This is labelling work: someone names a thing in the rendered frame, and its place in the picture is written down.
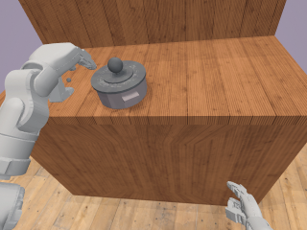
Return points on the robot left forearm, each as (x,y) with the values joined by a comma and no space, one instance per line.
(23,114)

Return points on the pot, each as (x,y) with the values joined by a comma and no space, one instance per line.
(125,99)

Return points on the left robot hand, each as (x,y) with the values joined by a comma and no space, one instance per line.
(63,57)

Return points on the robot right forearm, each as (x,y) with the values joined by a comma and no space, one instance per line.
(257,223)

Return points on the knob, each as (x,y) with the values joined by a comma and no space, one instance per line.
(115,65)

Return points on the right robot hand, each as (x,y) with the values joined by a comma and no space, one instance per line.
(240,211)

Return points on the table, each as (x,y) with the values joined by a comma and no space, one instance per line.
(225,100)

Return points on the robot left upper arm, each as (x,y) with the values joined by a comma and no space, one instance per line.
(11,202)

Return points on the lid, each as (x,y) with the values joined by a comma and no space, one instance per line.
(106,82)

